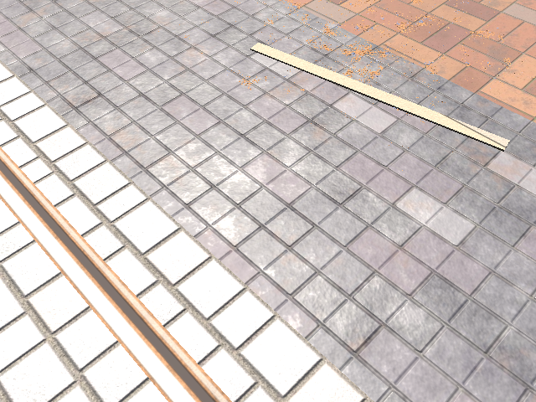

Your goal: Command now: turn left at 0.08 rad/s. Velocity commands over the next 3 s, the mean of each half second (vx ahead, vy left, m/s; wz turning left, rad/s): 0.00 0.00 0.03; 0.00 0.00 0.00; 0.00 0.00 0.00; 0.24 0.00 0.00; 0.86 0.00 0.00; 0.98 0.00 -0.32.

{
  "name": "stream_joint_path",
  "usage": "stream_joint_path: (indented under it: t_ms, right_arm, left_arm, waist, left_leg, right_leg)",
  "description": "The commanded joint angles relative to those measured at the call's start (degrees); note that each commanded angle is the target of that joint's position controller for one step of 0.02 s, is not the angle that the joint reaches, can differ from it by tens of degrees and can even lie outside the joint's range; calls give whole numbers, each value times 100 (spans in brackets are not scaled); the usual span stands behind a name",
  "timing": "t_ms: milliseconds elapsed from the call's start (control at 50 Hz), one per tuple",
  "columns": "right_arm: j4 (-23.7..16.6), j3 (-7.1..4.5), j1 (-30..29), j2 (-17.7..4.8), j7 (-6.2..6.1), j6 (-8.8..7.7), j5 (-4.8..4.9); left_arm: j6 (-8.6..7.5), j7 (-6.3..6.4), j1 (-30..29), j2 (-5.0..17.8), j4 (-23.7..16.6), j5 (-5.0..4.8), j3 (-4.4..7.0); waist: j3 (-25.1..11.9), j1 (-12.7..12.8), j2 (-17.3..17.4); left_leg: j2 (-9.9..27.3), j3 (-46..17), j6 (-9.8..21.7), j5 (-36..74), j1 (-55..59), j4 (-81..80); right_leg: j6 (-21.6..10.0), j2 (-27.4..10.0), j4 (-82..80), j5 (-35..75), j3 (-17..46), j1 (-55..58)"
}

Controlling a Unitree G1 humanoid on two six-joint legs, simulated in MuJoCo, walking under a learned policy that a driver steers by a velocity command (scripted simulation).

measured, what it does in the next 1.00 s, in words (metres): stands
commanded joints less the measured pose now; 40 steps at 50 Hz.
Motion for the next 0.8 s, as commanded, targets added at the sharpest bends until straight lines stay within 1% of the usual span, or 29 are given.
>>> stream_joint_path:
  t_ms: [20, 40, 60, 80, 100, 120, 140, 160, 200, 260, 360, 460, 620, 800]
  right_arm:
    - [-131, -94, 246, -791, -120, -216, -145]
    - [-59, -71, -185, -752, -112, -239, -77]
    - [-96, 7, -332, -467, -84, -284, -61]
    - [-29, 20, -277, -456, -87, -314, -65]
    - [84, 20, -158, -507, -112, -317, -84]
    - [201, 25, -33, -535, -145, -332, -62]
    - [311, 20, 49, -552, -160, -337, -49]
    - [382, 29, 69, -518, -165, -335, -49]
    - [502, 52, 61, -456, -167, -332, -53]
    - [710, 62, 73, -450, -177, -337, -54]
    - [1035, 78, 122, -415, -190, -362, -49]
    - [1316, 104, 226, -342, -201, -372, -48]
    - [1668, 156, 457, -190, -219, -374, -51]
    - [1915, 190, 676, -26, -239, -378, -53]
  left_arm:
    - [-108, -27, 257, 694, -206, -31, 194]
    - [-115, -37, 186, 496, -172, -88, 138]
    - [-101, -10, 40, 633, -44, -21, 155]
    - [-95, -3, -70, 706, 39, -4, 189]
    - [-96, -12, -83, 737, 101, -12, 200]
    - [-87, -21, -66, 760, 163, -4, 219]
    - [-95, -25, -3, 706, 231, -9, 201]
    - [-100, -20, 31, 670, 325, -17, 189]
    - [-92, -8, 48, 633, 503, -18, 180]
    - [-77, 2, 48, 605, 737, -12, 173]
    - [-80, 20, 60, 578, 1093, -14, 157]
    - [-82, 43, 87, 537, 1390, -15, 124]
    - [-86, 75, 170, 426, 1744, -17, 61]
    - [-100, 107, 273, 273, 1995, -22, 8]
  waist:
    - [-821, 62, -245]
    - [-484, 272, 577]
    - [-444, 143, 388]
    - [-317, 40, 328]
    - [-268, 8, 316]
    - [-178, -8, 320]
    - [-190, 8, 335]
    - [-149, 10, 262]
    - [-71, 10, 113]
    - [20, 16, 17]
    - [14, 25, -77]
    - [2, 24, -98]
    - [27, 16, -80]
    - [70, -1, -87]
  left_leg:
    - [894, -815, 320, 1627, 984, -917]
    - [1109, -895, 559, 2233, 140, -598]
    - [1002, -820, 520, 1834, -14, -608]
    - [846, -712, 425, 1485, -109, -625]
    - [749, -653, 376, 1317, -178, -660]
    - [702, -624, 357, 1296, -243, -672]
    - [672, -596, 350, 1262, -211, -673]
    - [667, -590, 355, 1211, -206, -681]
    - [676, -606, 378, 1043, -268, -725]
    - [665, -617, 397, 830, -376, -804]
    - [642, -599, 409, 727, -420, -876]
    - [620, -568, 412, 726, -435, -902]
    - [597, -519, 401, 803, -445, -880]
    - [590, -476, 388, 926, -423, -827]
  right_leg:
    - [-96, -898, -196, 1738, 941, 101]
    - [11, -432, -665, 500, 507, 359]
    - [60, -425, -700, 421, 508, 623]
    - [49, -426, -693, 589, 535, 635]
    - [23, -480, -680, 813, 559, 713]
    - [-3, -518, -648, 981, 582, 714]
    - [-14, -560, -678, 1030, 605, 705]
    - [-11, -563, -709, 988, 606, 661]
    - [13, -548, -775, 814, 610, 635]
    - [27, -556, -850, 652, 639, 650]
    - [18, -591, -907, 569, 671, 712]
    - [3, -615, -921, 520, 681, 731]
    - [-16, -631, -901, 529, 675, 698]
    - [-23, -631, -860, 619, 653, 655]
